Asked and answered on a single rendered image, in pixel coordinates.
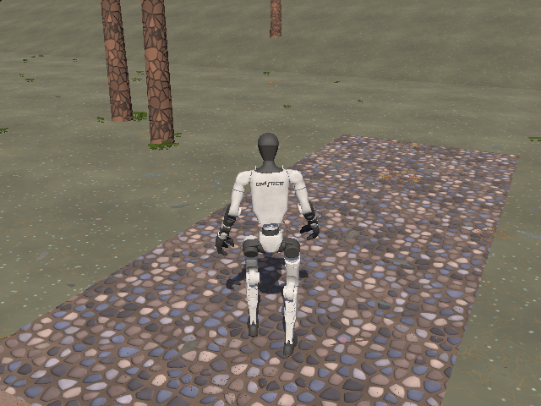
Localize robot left upper arm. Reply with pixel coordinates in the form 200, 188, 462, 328
228, 170, 252, 217

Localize robot thigh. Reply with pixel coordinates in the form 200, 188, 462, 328
243, 235, 260, 286
282, 237, 300, 301

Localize right robot forearm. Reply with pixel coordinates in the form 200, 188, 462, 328
303, 201, 318, 228

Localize right robot thigh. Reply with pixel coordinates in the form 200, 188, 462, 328
282, 237, 300, 301

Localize robot right hand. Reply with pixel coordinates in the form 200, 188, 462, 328
300, 225, 320, 240

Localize left robot forearm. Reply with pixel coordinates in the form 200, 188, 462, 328
218, 204, 236, 239

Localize left robot thigh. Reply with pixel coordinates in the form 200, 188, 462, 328
243, 235, 260, 286

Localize robot left hand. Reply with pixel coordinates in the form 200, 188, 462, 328
215, 234, 234, 255

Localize robot right upper arm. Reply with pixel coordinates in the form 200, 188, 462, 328
287, 169, 312, 215

